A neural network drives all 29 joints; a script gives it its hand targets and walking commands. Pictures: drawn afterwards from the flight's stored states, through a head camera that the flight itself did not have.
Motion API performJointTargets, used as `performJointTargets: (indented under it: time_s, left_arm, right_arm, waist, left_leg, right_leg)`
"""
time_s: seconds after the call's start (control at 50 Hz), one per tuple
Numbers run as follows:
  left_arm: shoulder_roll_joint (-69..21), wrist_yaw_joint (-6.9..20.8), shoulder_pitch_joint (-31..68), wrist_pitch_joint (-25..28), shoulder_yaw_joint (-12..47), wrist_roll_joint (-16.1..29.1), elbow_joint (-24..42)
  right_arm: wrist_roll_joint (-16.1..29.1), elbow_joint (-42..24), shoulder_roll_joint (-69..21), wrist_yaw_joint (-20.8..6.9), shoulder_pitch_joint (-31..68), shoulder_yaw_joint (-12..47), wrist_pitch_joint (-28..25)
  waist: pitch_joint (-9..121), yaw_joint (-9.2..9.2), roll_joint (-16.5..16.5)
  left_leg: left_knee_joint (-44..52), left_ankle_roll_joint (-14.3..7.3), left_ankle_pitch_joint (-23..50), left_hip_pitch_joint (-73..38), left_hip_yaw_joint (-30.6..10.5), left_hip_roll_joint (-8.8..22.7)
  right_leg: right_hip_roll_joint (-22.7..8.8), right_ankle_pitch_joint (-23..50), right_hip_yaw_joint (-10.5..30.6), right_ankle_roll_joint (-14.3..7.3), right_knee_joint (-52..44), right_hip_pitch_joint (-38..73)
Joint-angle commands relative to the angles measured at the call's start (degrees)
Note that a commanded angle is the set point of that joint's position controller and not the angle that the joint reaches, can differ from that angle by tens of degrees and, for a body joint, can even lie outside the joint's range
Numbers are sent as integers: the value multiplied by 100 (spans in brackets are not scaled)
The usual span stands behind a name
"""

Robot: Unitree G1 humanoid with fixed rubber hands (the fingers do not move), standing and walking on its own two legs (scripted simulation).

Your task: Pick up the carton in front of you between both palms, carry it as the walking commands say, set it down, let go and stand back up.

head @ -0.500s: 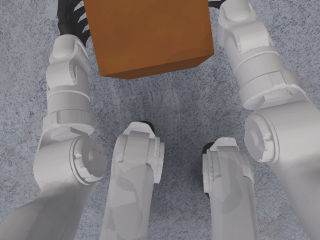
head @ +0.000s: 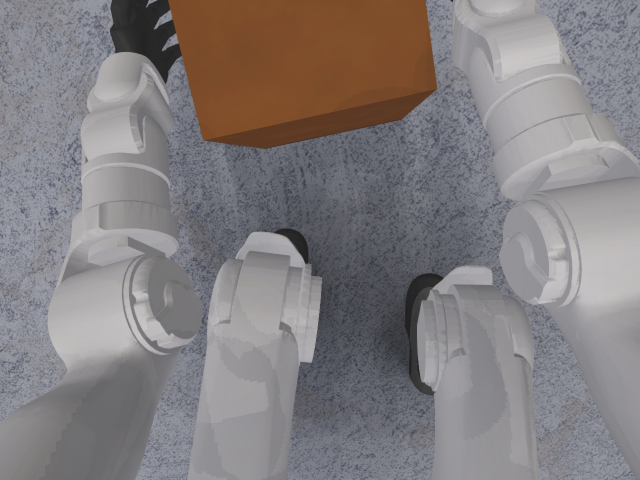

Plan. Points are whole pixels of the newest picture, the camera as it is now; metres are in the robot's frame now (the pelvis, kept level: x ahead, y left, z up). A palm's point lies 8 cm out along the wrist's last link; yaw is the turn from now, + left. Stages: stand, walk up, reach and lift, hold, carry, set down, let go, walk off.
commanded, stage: set down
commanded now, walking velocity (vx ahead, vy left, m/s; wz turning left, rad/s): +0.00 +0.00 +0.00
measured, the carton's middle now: (308, 38) +0.53 +0.13 -0.26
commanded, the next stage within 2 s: let go in 1.62 s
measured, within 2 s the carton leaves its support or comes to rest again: neither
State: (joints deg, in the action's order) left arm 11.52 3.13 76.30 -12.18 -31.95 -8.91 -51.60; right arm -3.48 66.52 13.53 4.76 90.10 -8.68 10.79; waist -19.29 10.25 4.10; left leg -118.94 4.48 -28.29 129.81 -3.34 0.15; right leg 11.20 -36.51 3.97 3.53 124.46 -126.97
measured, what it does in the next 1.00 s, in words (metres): rises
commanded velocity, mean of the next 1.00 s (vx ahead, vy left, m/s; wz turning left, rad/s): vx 0.00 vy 0.00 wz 0.00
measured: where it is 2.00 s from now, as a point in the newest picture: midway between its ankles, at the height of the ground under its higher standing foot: (354, 330)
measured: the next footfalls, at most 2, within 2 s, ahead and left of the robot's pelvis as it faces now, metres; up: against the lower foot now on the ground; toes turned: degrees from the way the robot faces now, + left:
none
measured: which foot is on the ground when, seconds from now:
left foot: down 0.00-1.00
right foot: down 0.00-1.00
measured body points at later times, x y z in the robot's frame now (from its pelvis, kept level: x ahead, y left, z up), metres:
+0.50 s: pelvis +0.00 +0.00 -0.01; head +0.39 +0.03 +0.21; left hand +0.48 +0.31 -0.21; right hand +0.59 -0.05 -0.21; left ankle +0.13 +0.14 -0.35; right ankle +0.09 -0.11 -0.35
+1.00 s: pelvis +0.00 +0.01 +0.06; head +0.34 +0.06 +0.34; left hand +0.49 +0.33 -0.06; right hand +0.61 -0.03 -0.06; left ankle +0.13 +0.14 -0.35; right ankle +0.09 -0.11 -0.35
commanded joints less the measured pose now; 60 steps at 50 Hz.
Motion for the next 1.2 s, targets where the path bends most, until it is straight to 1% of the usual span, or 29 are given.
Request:
performJointTargets:
  time_s: [0.0,0.06,0.08,0.1,0.18,0.24,0.26,0.28,0.3,0.32,0.34,0.36,0.4,0.44,0.5,0.56,0.62,0.68,0.72,0.74,0.78,0.82,0.86,0.9,0.94,1.0,1.1,1.18]
  left_arm:
    - [-2853,964,3039,129,1394,243,35]
    - [-2694,956,2941,121,1251,177,-89]
    - [-2599,908,2855,139,1180,144,-164]
    - [-2597,925,2849,135,1149,123,-167]
    - [-2497,916,2707,162,965,98,-295]
    - [-2102,793,2435,264,703,60,-401]
    - [-1687,692,2258,333,522,68,-456]
    - [-1087,538,2028,428,290,66,-517]
    - [-236,321,1736,556,12,66,-603]
    - [826,15,1464,736,-136,127,-672]
    - [1525,-264,1457,917,-123,258,-780]
    - [1738,-435,1543,1044,-18,446,-843]
    - [1927,-580,1631,1207,206,851,-932]
    - [1959,-585,1695,1297,511,1232,-972]
    - [1878,-547,1723,1331,932,1643,-928]
    - [1917,-561,1670,1279,1141,1895,-739]
    - [1995,-632,1540,1150,1188,2022,-399]
    - [1972,-739,1402,948,1231,2053,102]
    - [1902,-809,1365,768,1280,2043,477]
    - [1845,-835,1369,668,1303,2015,584]
    - [1663,-861,1379,503,1331,1917,654]
    - [1463,-856,1326,414,1324,1782,546]
    - [1276,-831,1239,400,1300,1648,477]
    - [1161,-800,1137,417,1241,1526,440]
    - [1122,-772,1039,426,1155,1423,448]
    - [1155,-739,893,404,1010,1316,551]
    - [1286,-681,612,293,865,1327,915]
    - [1353,-608,339,163,837,1402,1268]
  right_arm:
    - [160,-329,-3586,-993,2037,736,-112]
    - [67,-250,-3419,-1010,1946,643,-79]
    - [38,-194,-3313,-988,1919,623,-80]
    - [34,-233,-3318,-1013,1926,616,-74]
    - [-45,-274,-3129,-1002,1888,586,-72]
    - [-42,-346,-2658,-896,1870,597,-124]
    - [-41,-386,-2222,-794,1790,553,-156]
    - [-30,-436,-1617,-645,1683,505,-196]
    - [-19,-483,-755,-442,1514,418,-252]
    - [80,-539,248,-191,1376,435,-334]
    - [221,-583,863,22,1452,557,-398]
    - [412,-617,1026,122,1572,696,-420]
    - [776,-708,1135,175,1727,928,-448]
    - [1074,-891,1067,146,1846,1200,-483]
    - [1373,-1178,980,82,1929,1474,-504]
    - [1434,-1343,1107,83,1846,1472,-466]
    - [1307,-1511,1290,140,1713,1298,-378]
    - [1170,-1797,1402,208,1678,1059,-238]
    - [1112,-1966,1448,253,1656,893,-108]
    - [1076,-1934,1469,265,1613,804,-29]
    - [995,-1719,1466,255,1470,610,96]
    - [895,-1372,1412,205,1255,424,142]
    - [790,-1125,1331,140,1056,273,113]
    - [669,-981,1270,83,918,151,66]
    - [562,-944,1227,45,840,67,40]
    - [473,-1069,1168,24,816,34,47]
    - [455,-1601,1053,58,846,149,158]
    - [445,-2062,964,98,711,219,299]
  waist:
    - [4712,402,685]
    - [4500,374,689]
    - [4406,378,671]
    - [4405,404,686]
    - [4369,402,678]
    - [4456,485,679]
    - [4496,493,668]
    - [4559,510,648]
    - [4663,513,610]
    - [4840,570,542]
    - [5067,637,496]
    - [5289,688,466]
    - [5661,720,513]
    - [5965,766,613]
    - [6426,762,648]
    - [6877,711,615]
    - [7440,651,601]
    - [8139,567,516]
    - [8543,502,372]
    - [8516,464,281]
    - [8086,370,87]
    - [7475,283,-89]
    - [7109,210,-199]
    - [6978,184,-235]
    - [7007,202,-206]
    - [7294,286,-66]
    - [8129,427,302]
    - [8652,456,533]
  left_leg:
    - [583,-363,1229,-2649,738,-369]
    - [562,-379,1105,-2523,733,-365]
    - [556,-372,1087,-2512,727,-357]
    - [559,-390,1072,-2513,734,-364]
    - [478,-377,1128,-2461,754,-337]
    - [454,-324,1232,-2576,797,-291]
    - [435,-290,1283,-2617,826,-257]
    - [420,-248,1341,-2679,850,-213]
    - [390,-200,1421,-2743,867,-157]
    - [377,-158,1537,-2847,877,-94]
    - [350,-132,1709,-2937,861,-37]
    - [340,-131,1910,-3069,847,-10]
    - [314,-181,2248,-3249,804,20]
    - [278,-247,2558,-3359,755,61]
    - [271,-286,2965,-3770,665,96]
    - [335,-267,3079,-4238,641,81]
    - [474,-247,3031,-4780,661,19]
    - [687,-223,2963,-5488,724,-68]
    - [878,-196,2859,-5909,788,-134]
    - [996,-182,2696,-5945,818,-161]
    - [1237,-155,2268,-5738,857,-193]
    - [1433,-123,1918,-5384,863,-200]
    - [1588,-89,1812,-5141,866,-205]
    - [1726,-62,1860,-5013,869,-215]
    - [1873,-46,1922,-4955,880,-231]
    - [2109,-42,2025,-4981,920,-256]
    - [2518,-65,2398,-5264,1021,-287]
    - [2877,-97,2772,-5548,1071,-312]
  right_leg:
    - [-63,706,-573,-284,-1257,1285]
    - [-87,654,-533,-293,-1256,1294]
    - [-101,631,-511,-287,-1253,1254]
    - [-101,643,-502,-288,-1248,1320]
    - [-146,795,-446,-250,-1218,1500]
    - [-211,930,-412,-175,-1187,1721]
    - [-255,998,-396,-145,-1186,1836]
    - [-308,1066,-375,-107,-1188,1969]
    - [-365,1149,-345,-64,-1176,2128]
    - [-424,1238,-299,-23,-1151,2270]
    - [-479,1377,-242,18,-1110,2400]
    - [-516,1522,-208,39,-1067,2489]
    - [-585,1763,-185,57,-985,2565]
    - [-641,1947,-222,56,-911,2582]
    - [-677,2027,-337,22,-818,2595]
    - [-683,1856,-477,-33,-776,2670]
    - [-648,1565,-644,-72,-839,2779]
    - [-554,1281,-833,-112,-1040,2856]
    - [-477,1107,-937,-159,-1227,2916]
    - [-450,958,-962,-191,-1336,2876]
    - [-423,616,-968,-245,-1559,2647]
    - [-428,368,-934,-278,-1762,2334]
    - [-429,348,-902,-290,-1945,2152]
    - [-422,430,-875,-289,-2108,2104]
    - [-414,500,-853,-277,-2270,2167]
    - [-401,606,-831,-247,-2526,2468]
    - [-370,1031,-815,-178,-2961,3369]
    - [-356,1486,-811,-116,-3322,4091]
